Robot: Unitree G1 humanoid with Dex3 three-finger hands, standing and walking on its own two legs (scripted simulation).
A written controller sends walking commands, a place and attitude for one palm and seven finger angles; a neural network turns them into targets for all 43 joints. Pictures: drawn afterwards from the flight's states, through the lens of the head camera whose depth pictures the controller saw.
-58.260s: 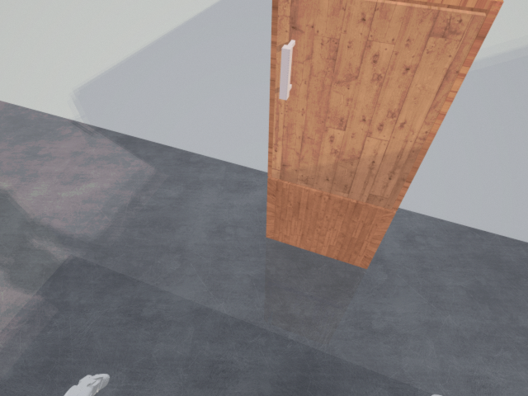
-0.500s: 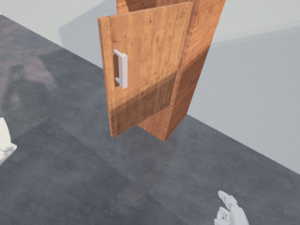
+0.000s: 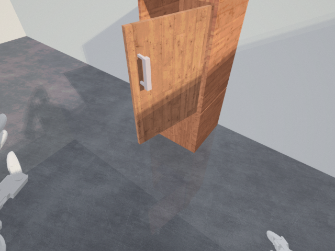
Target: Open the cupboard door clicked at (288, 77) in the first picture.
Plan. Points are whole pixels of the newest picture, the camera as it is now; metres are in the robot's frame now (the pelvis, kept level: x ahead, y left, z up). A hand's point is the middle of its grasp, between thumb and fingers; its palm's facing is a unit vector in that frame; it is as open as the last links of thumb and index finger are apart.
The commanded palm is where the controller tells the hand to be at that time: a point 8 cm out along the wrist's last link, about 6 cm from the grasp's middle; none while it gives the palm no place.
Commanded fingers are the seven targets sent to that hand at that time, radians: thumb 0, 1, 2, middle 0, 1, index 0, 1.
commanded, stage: stop stepping back and stand still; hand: left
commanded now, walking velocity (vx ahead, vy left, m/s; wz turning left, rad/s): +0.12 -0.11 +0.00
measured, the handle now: (144, 72) +0.72 +0.13 +0.08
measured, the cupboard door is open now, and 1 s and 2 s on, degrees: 76 76 76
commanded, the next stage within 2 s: let the arm hang, fingers relaxed in 1.06 s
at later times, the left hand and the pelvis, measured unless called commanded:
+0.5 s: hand (46, 185) +0.20 +0.23 +0.15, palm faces +0.41 -0.77 -0.49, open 7.4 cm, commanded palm +0.14 +0.27 +0.18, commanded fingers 0.00 0.90 0.90 -0.20 -0.30 -0.20 -0.30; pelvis +0.01 -0.03 +0.01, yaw +1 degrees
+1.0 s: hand (33, 170) +0.22 +0.26 +0.15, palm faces +0.38 -0.79 -0.48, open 7.4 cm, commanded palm +0.17 +0.31 +0.18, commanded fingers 0.00 0.90 0.90 -0.20 -0.30 -0.20 -0.30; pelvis +0.02 +0.01 +0.00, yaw +0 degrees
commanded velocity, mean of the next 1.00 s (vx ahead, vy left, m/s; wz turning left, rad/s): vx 0.02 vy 0.02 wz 0.00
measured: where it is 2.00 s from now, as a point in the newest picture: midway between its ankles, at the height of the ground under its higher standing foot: outside the picture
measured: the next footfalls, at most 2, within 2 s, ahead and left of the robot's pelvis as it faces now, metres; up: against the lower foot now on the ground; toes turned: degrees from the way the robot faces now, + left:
left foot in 0.62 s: +0.07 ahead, +0.10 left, +0.00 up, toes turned +3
